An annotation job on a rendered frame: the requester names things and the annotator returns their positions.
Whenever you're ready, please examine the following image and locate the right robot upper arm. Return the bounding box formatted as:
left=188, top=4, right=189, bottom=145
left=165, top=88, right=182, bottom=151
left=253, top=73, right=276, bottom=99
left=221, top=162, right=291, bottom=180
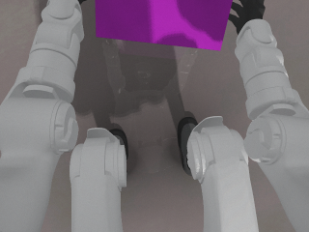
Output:
left=243, top=113, right=309, bottom=232

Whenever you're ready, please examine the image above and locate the left robot upper arm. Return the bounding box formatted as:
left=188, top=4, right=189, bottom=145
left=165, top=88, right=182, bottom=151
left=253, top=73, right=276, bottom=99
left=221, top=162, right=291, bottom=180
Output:
left=0, top=97, right=79, bottom=232

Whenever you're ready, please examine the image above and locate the carton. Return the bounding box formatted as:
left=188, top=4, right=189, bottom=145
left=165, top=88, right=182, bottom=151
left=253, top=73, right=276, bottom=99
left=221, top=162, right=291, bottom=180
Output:
left=95, top=0, right=233, bottom=51

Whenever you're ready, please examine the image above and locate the right robot forearm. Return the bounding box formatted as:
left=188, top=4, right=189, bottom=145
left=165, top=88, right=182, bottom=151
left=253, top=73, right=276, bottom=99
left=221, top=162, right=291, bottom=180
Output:
left=235, top=18, right=309, bottom=121

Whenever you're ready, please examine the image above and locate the robot right hand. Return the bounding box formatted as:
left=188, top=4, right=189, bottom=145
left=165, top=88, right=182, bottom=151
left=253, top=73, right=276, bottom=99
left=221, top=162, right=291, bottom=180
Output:
left=228, top=0, right=266, bottom=34

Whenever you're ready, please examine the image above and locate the left robot forearm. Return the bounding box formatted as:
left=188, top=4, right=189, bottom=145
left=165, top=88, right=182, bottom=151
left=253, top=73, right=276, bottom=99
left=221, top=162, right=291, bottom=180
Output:
left=0, top=0, right=84, bottom=107

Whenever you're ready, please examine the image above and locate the robot thigh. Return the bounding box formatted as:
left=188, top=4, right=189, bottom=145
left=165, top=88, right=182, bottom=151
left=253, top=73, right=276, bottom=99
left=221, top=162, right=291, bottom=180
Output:
left=187, top=125, right=259, bottom=232
left=70, top=137, right=126, bottom=232

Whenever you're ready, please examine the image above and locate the left robot thigh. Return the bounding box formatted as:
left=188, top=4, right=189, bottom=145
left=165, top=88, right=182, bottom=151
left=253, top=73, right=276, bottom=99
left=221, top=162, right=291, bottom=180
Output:
left=70, top=137, right=126, bottom=232

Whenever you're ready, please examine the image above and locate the right robot thigh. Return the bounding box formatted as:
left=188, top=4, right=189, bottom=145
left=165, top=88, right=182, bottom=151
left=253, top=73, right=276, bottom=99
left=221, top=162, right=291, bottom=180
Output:
left=187, top=125, right=259, bottom=232

